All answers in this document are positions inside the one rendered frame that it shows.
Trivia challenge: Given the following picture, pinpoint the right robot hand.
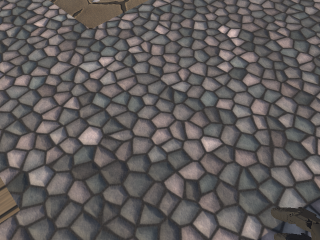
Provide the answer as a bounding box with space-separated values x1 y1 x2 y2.
271 207 320 240

